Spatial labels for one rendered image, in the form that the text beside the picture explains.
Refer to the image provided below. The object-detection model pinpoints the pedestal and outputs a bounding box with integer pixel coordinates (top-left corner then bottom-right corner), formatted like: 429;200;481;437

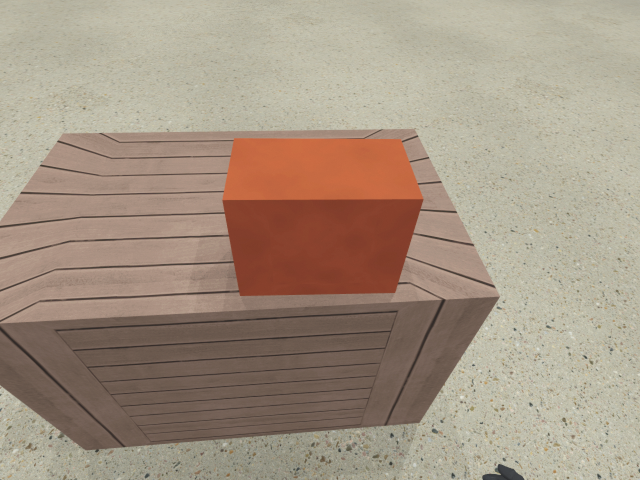
0;129;500;450

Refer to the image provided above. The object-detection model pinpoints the carton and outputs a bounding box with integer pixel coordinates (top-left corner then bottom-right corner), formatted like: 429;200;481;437
222;138;423;296

